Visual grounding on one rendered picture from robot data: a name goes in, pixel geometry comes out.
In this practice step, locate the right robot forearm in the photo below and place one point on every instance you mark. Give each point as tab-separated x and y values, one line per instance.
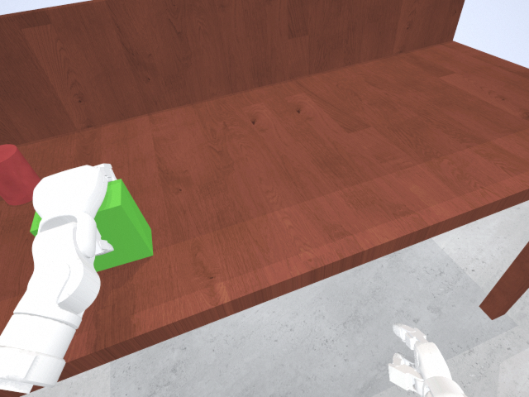
440	386

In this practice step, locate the sponge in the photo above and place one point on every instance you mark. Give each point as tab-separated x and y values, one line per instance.
120	223

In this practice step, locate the robot right hand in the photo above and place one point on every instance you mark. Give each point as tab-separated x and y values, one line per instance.
410	373

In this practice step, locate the robot left hand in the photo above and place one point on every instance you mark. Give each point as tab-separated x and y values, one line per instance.
82	188

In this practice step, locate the table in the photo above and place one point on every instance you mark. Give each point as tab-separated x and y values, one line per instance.
269	144

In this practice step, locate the left robot forearm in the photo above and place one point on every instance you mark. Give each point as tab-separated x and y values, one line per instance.
64	283

